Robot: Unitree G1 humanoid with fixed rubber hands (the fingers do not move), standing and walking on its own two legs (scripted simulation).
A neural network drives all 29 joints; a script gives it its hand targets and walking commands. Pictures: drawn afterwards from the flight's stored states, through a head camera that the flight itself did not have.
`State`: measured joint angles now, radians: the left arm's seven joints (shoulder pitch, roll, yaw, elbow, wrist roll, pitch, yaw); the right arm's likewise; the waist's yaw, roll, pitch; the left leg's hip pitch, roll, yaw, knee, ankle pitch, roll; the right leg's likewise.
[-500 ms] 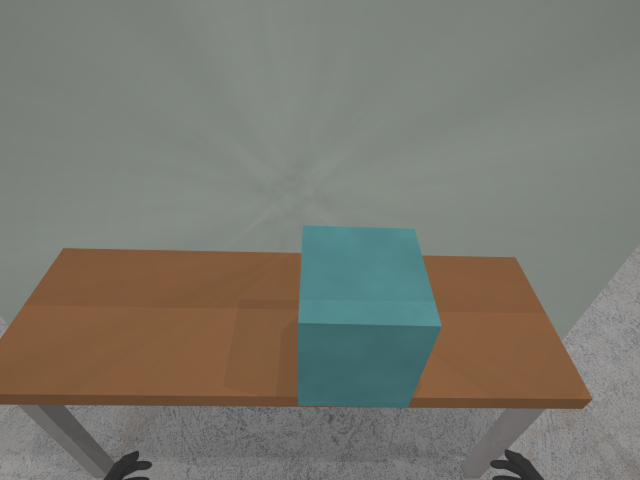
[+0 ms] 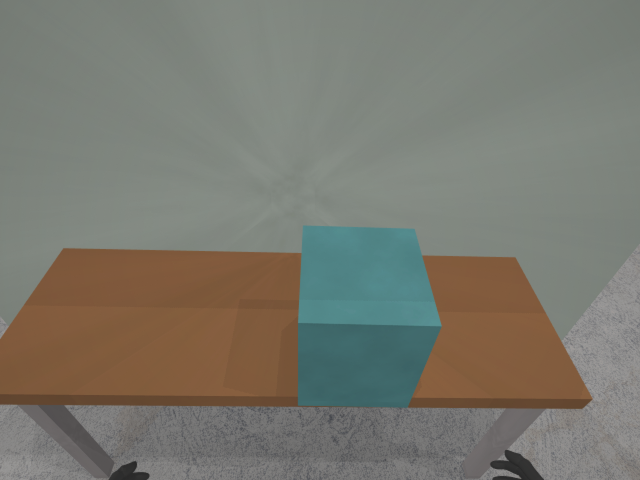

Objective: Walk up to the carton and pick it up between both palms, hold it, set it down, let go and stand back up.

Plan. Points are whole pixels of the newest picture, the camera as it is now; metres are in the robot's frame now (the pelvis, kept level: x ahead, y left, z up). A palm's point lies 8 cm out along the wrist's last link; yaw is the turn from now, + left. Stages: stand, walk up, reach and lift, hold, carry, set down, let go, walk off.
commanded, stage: stand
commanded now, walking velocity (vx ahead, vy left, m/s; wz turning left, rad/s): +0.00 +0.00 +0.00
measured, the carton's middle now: (355, 317) +0.45 -0.04 -0.09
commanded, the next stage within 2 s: none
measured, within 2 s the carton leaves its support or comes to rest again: neither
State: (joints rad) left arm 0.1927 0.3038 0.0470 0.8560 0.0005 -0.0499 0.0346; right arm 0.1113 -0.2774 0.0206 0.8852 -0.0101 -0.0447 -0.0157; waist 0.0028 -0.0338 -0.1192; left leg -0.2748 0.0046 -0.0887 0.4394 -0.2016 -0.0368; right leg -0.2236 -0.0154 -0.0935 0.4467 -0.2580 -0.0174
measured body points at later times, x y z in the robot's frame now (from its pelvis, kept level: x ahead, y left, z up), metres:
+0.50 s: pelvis +0.00 +0.00 +0.00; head -0.03 +0.01 +0.45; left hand +0.12 +0.28 -0.12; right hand +0.16 -0.26 -0.09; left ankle +0.02 +0.14 -0.74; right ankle -0.02 -0.10 -0.74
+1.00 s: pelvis -0.01 +0.00 +0.00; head -0.03 +0.02 +0.45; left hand +0.11 +0.28 -0.12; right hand +0.15 -0.26 -0.09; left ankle +0.02 +0.14 -0.74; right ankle -0.02 -0.10 -0.74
